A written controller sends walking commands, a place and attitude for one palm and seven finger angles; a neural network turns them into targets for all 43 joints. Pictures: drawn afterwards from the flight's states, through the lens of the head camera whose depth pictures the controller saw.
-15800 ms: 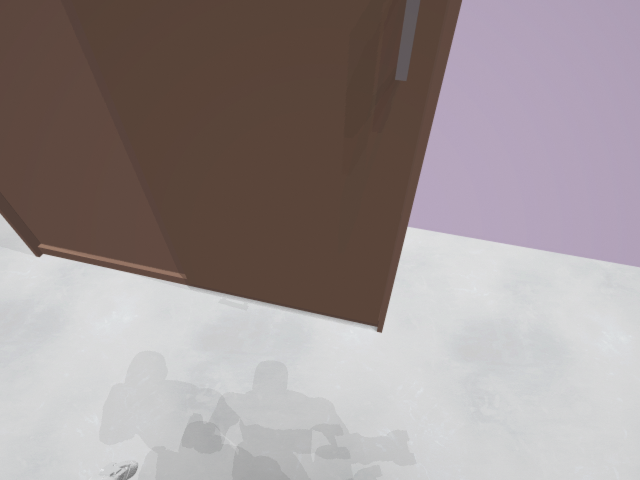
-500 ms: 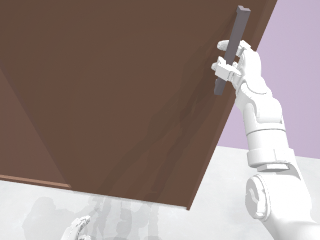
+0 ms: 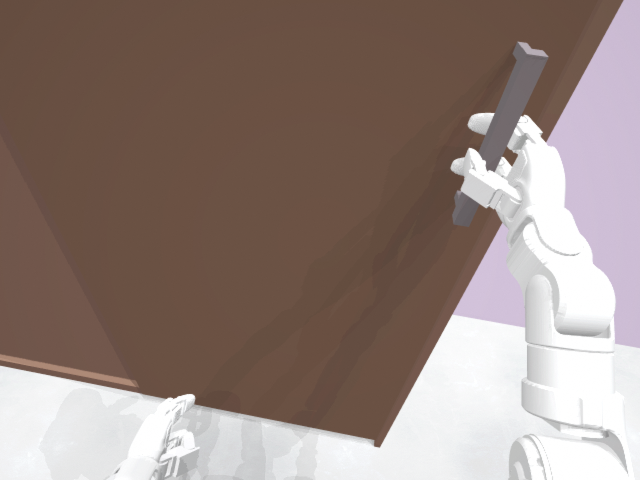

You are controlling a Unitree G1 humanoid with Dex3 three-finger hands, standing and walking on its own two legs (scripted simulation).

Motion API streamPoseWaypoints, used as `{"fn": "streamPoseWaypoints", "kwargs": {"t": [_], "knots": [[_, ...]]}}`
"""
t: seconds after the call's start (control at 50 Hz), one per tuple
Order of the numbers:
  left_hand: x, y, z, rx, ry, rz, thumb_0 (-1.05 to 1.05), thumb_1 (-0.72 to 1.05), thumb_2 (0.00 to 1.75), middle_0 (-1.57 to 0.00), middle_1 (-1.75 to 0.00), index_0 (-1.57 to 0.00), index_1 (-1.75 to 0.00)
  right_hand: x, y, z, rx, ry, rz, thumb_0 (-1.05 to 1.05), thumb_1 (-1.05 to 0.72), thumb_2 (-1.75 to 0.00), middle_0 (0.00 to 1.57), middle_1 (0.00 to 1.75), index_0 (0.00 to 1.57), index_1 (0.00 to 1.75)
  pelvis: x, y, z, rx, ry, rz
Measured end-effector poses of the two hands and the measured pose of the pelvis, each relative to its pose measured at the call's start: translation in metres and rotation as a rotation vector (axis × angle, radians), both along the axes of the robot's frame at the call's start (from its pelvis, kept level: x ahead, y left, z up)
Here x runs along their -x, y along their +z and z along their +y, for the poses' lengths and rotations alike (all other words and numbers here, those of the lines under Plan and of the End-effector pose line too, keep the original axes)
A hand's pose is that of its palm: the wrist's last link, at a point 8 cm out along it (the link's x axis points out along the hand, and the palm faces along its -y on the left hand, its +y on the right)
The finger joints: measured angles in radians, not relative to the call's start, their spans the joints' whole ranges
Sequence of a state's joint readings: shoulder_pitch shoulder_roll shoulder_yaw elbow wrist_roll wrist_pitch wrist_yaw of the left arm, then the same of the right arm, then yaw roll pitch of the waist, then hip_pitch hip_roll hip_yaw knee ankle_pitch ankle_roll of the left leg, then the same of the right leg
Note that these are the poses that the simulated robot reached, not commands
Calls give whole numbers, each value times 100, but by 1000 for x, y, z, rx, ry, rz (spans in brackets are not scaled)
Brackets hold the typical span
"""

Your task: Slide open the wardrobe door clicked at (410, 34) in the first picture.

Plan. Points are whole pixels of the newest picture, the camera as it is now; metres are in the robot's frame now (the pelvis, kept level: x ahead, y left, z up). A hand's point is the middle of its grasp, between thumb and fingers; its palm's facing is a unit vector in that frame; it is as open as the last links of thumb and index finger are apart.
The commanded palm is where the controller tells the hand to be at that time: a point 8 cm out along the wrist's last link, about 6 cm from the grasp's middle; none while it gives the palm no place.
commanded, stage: tug the door sideways, standing still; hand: right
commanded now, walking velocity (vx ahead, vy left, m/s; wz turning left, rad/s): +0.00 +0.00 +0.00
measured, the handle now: (488, 142) +0.43 -0.15 +0.27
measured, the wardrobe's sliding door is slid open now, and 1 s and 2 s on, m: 0.00 0.01 0.20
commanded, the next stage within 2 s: step sideways, sliding the door along in 0.22 s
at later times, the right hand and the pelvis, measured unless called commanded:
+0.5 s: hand (463, 178) +0.39 -0.12 +0.24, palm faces +0.21 +0.97 -0.15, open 6.0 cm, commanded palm +0.37 -0.11 +0.26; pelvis -0.01 +0.03 -0.01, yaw -9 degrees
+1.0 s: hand (442, 176) +0.40 -0.11 +0.23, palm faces +0.42 +0.90 -0.08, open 6.5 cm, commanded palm +0.37 -0.06 +0.24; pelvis +0.03 +0.14 -0.02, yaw -11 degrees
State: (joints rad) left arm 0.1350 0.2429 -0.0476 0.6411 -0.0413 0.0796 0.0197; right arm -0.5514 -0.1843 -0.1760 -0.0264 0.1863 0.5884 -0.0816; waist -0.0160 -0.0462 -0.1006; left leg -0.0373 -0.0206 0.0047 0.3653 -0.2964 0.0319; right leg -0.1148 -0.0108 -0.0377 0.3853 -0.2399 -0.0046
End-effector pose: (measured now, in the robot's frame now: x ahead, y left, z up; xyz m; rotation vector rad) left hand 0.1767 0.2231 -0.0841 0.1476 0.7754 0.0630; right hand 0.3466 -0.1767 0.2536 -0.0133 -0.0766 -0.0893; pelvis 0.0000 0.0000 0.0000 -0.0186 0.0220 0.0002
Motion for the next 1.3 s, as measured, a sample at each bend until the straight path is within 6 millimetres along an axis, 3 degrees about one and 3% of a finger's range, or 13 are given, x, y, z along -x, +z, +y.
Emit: {"fn": "streamPoseWaypoints", "kwargs": {"t": [0.16, 0.28, 0.4, 0.5, 0.6, 0.68, 0.78, 0.9, 1.02, 1.16, 1.3], "knots": [[-45, 2, -8, -35, -82, -8, 1, 90, 89, -20, -30, -20, -30, -13, 6, 1, -3, -21, 31, 1, -76, -84, 38, 138, 35, 135, -16, -1, 3, -2, -56, 3], [-65, -1, -27, -32, -171, 0, 1, 90, 89, -20, -30, -20, -30, -15, 9, 3, 16, -59, 58, 1, -76, -85, 44, 139, 39, 138, -20, 0, 5, -1, -136, 5], [-71, -8, -50, 7, -253, 0, 1, 90, 89, -20, -30, -20, -30, -15, 3, 1, 108, -68, -10, -3, -74, -84, 53, 140, 34, 139, -10, -4, 10, -14, -202, 14], [-56, -17, -54, 83, -243, -11, 1, 90, 89, -20, -30, -20, -30, -13, -9, 3, 171, -109, -166, -7, -76, -83, 59, 140, 21, 140, 5, -13, 27, 13, -153, -20], [-32, -41, -35, 121, -232, 60, 0, 90, 89, -21, -30, -20, -30, -13, -15, 8, 185, -161, -227, -8, -78, -84, 58, 140, 13, 140, 8, -19, 50, 13, -132, -84], [-22, -63, -6, 103, -237, 128, 1, 90, 89, -21, -30, -20, -30, -13, -18, 13, 180, -216, -260, -8, -79, -85, 59, 141, 10, 140, -5, -29, 76, 4, -140, -117], [-39, -84, 43, 29, -238, 149, 1, 90, 89, -21, -30, -20, -30, -13, -22, 18, 182, -302, -332, -7, -77, -85, 62, 141, 11, 139, -17, -45, 108, -13, -190, -107], [-66, -65, 86, -80, -227, 88, 1, 91, 89, -20, -30, -20, -30, -14, -24, 22, 178, -308, -354, -7, -77, -84, 59, 142, 11, 131, -14, -37, 119, 5, -205, -93], [-94, -41, 88, -29, -275, 39, 1, 91, 90, -20, -30, -20, -30, -15, -24, 32, 171, -333, -356, -7, -76, -85, 60, 143, 13, 128, -38, -23, 140, -17, -200, -80], [-139, -38, 75, 57, -380, -55, 1, 90, 90, -20, -30, -20, -30, -17, -25, 52, 201, -403, -357, -8, -74, -86, 58, 144, 14, 124, -64, -24, 171, -28, -230, -76], [-171, -22, 73, 25, -380, -77, 1, 90, 89, -20, -30, -20, -30, -20, -25, 75, 175, -359, -368, -7, -75, -84, 54, 145, 14, 124, -74, -10, 165, -18, -248, -17]]}}
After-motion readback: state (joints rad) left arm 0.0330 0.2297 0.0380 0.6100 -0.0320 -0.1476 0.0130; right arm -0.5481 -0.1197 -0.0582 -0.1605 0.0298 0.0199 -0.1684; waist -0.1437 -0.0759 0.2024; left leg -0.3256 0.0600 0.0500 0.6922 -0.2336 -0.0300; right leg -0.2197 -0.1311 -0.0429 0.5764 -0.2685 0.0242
